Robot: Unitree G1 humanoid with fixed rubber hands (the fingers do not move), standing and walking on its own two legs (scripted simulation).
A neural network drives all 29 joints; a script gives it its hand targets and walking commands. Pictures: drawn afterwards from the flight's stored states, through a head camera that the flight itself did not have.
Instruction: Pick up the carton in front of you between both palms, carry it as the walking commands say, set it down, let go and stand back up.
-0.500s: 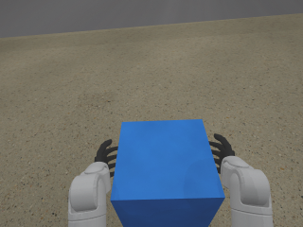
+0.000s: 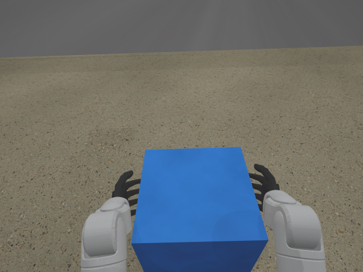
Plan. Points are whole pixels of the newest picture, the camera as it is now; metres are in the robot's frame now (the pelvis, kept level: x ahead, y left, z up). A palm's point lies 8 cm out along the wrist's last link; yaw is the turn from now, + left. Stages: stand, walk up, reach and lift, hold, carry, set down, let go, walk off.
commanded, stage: carry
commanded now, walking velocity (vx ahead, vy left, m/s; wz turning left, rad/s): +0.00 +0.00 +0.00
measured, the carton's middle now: (194, 218) +0.27 +0.00 +0.02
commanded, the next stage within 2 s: hold in 0.96 s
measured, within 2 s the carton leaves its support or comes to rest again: neither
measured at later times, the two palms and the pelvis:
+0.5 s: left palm (120, 225) +0.24 +0.15 +0.06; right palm (267, 218) +0.24 -0.14 +0.06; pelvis -0.03 +0.01 +0.00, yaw +0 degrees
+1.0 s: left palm (121, 226) +0.24 +0.15 +0.05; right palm (265, 221) +0.24 -0.14 +0.05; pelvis -0.05 +0.01 +0.01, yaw +0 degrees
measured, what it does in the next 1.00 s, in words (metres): shifts its weight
